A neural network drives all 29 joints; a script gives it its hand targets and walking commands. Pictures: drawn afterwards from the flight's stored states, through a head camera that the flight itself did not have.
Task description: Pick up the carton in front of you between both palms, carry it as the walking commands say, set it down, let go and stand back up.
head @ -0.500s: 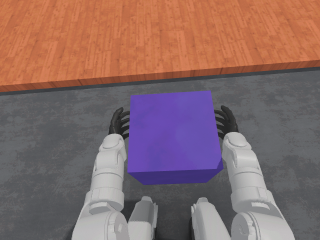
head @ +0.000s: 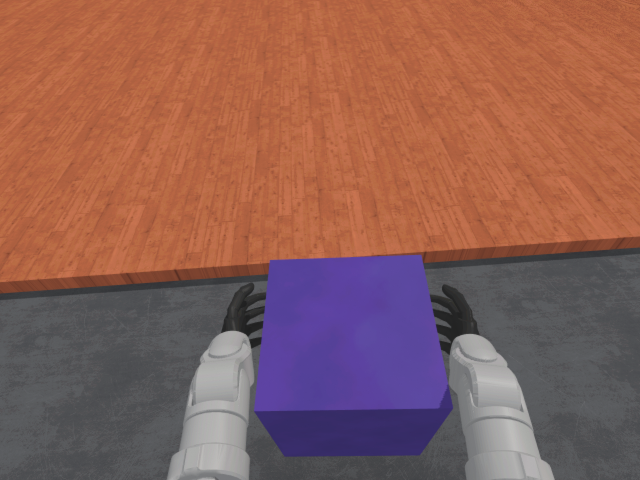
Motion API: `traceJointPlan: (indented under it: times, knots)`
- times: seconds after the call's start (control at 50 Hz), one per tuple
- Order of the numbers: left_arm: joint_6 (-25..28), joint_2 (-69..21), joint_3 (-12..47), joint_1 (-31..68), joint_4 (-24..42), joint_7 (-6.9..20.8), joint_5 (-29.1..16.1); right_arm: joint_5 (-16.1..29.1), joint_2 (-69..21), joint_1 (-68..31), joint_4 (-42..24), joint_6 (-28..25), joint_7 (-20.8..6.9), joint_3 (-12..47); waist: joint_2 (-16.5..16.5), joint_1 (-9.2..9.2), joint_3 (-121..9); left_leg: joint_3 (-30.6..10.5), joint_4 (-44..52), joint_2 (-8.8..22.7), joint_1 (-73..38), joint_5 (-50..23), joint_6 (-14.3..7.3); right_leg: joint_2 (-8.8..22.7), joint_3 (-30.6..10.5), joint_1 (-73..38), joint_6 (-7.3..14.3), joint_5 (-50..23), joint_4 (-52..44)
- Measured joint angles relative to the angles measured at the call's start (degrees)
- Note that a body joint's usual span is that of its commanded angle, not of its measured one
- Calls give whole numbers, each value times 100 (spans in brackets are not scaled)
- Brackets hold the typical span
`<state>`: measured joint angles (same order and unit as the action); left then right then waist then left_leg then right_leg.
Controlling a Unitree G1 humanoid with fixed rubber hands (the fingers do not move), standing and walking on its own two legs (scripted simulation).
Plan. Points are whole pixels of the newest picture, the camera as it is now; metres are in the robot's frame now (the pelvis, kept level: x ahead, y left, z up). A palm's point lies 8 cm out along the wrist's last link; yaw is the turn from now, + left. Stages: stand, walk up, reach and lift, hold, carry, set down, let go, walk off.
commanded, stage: reach and lift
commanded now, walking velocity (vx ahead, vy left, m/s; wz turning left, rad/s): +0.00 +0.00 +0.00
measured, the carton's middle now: (348, 362) +0.30 +0.00 -0.06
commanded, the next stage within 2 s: hold in 1.10 s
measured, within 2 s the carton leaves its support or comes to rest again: neither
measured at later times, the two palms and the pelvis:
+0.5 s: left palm (232, 331) +0.29 +0.15 +0.04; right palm (470, 336) +0.29 -0.15 +0.04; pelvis -0.01 +0.00 +0.01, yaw +0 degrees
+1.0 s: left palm (231, 325) +0.30 +0.15 +0.05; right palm (472, 328) +0.29 -0.15 +0.05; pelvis +0.01 +0.00 +0.02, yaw +0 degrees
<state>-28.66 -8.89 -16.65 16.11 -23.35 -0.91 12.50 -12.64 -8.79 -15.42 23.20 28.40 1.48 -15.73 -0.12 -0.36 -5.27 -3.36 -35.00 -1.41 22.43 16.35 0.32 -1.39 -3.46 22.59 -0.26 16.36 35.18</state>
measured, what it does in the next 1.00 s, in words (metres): stands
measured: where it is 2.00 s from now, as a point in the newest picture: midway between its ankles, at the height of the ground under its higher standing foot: outside the picture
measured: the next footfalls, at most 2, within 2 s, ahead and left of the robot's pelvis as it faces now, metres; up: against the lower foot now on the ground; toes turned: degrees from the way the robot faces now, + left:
none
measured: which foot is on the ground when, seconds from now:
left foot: down 0.00-1.00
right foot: down 0.00-1.00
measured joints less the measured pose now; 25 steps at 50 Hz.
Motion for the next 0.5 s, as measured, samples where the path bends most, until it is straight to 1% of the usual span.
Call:
traceJointPlan:
  times: [0.08,0.18,0.28,0.5]
  knots:
    - [-301,-2,69,-12,138,27,117,-106,6,11,-150,317,-50,53,-6,34,162,-16,420,9,-637,-164,-8,15,7,-649,2,-167,-437]
    - [-534,-56,-105,187,16,132,380,-350,-47,-195,-37,572,-169,-138,3,52,365,-10,637,15,-1050,-270,-15,20,-4,-1060,2,-279,-656]
    - [-580,-105,-267,353,-21,194,509,-466,-93,-355,3,616,-234,-292,5,42,595,-5,636,13,-1127,-310,-18,22,-11,-1135,-1,-319,-654]
    - [-585,-110,-262,429,155,214,485,-469,-114,-432,-179,622,-247,-292,3,45,765,-16,793,9,-1231,-397,-15,33,-7,-1239,-5,-398,-803]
